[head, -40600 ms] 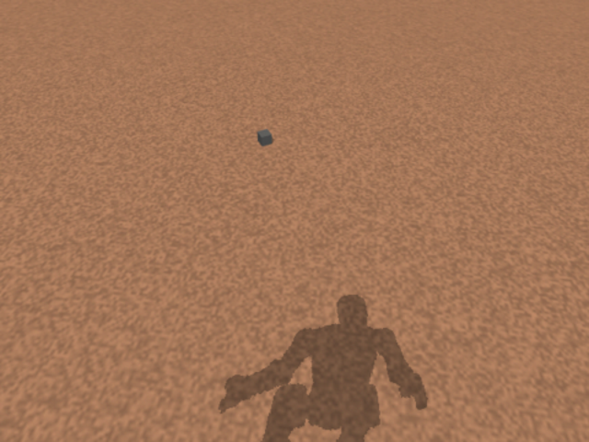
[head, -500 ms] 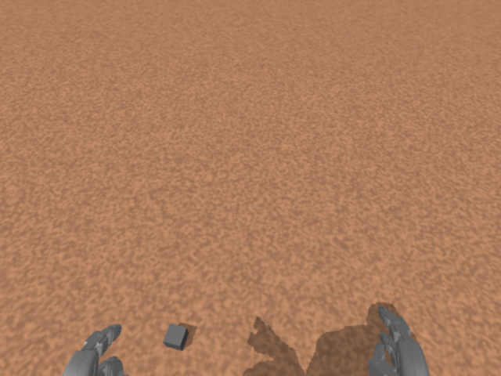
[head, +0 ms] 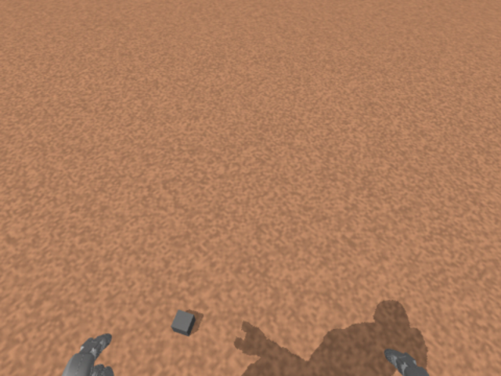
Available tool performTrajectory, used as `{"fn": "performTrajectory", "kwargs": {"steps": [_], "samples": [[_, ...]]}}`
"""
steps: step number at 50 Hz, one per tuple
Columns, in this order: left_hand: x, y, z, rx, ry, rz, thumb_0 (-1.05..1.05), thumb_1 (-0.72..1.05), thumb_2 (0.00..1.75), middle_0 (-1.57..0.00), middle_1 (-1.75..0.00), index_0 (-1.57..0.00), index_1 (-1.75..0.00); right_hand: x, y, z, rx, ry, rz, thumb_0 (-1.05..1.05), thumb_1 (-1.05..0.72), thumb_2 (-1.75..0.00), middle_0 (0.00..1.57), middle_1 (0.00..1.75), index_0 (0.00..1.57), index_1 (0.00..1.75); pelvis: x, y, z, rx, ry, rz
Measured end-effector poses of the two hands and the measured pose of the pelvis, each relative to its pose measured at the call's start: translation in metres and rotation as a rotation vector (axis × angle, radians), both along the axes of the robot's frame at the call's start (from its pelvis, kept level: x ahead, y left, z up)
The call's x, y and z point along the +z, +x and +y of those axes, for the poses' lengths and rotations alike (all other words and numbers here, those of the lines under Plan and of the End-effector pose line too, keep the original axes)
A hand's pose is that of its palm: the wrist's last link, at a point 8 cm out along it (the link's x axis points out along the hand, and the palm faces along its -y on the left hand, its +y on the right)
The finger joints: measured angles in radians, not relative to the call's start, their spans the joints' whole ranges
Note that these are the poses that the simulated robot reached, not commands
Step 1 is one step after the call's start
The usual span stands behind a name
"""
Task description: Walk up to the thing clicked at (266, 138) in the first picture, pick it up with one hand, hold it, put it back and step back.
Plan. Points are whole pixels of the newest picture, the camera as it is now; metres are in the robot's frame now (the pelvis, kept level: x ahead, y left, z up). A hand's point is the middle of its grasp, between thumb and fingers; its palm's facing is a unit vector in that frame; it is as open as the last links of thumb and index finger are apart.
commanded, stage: stand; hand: left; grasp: from above
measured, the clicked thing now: (183, 323) +0.41 +0.23 -0.71
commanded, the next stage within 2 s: none
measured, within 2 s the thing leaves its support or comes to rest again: neither
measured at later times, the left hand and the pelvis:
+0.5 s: hand out of the picture +0.03 +0.24 -0.13, palm faces +0.06 -0.94 -0.33, open 7.4 cm; pelvis -0.01 +0.00 +0.04, yaw +1 degrees
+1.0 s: hand out of the picture +0.04 +0.23 -0.12, palm faces +0.04 -0.94 -0.34, open 7.4 cm; pelvis +0.00 -0.01 +0.04, yaw +1 degrees
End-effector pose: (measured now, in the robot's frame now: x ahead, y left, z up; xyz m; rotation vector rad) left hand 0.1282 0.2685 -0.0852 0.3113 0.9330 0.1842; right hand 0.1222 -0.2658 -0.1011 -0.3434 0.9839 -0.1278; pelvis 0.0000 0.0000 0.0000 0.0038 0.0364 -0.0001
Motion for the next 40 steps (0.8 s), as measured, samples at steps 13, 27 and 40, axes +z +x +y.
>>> {"fn": "performTrajectory", "kwargs": {"steps": [13, 27, 40], "samples": [[-0.012, -0.075, 0.013, 0.114, -0.024, 0.226, 0.01, 0.9, 0.9, -0.2, -0.3, -0.2, -0.3, 0.005, -0.052, -0.005, -0.093, 0.004, 0.163, 0.01, -0.91, -0.9, 0.21, 0.3, 0.2, 0.29, 0.023, -0.002, 0.005, 0.009, -0.008, -0.074], [-0.004, -0.111, 0.012, 0.158, -0.022, 0.329, 0.01, 0.9, 0.9, -0.2, -0.3, -0.2, -0.3, 0.006, -0.069, -0.003, -0.112, 0.039, 0.225, 0.01, -0.91, -0.9, 0.21, 0.3, 0.21, 0.29, 0.037, -0.007, 0.0, 0.015, -0.003, -0.11], [0.001, -0.109, 0.008, 0.157, -0.013, 0.34, 0.01, 0.9, 0.9, -0.2, -0.3, -0.2, -0.3, 0.008, -0.076, -0.02, -0.118, 0.026, 0.255, 0.01, -0.91, -0.9, 0.21, 0.3, 0.2, 0.29, 0.04, -0.009, -0.008, 0.014, 0.0, -0.109]]}}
